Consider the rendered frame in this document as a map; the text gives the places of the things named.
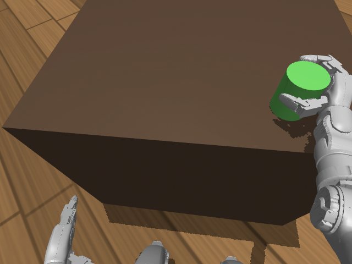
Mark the left robot hand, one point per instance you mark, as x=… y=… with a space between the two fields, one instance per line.
x=59 y=248

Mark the right robot hand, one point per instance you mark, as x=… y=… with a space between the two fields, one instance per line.
x=337 y=93

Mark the can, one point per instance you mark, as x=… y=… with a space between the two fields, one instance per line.
x=302 y=79

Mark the right robot arm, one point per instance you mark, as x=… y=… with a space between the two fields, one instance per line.
x=331 y=211

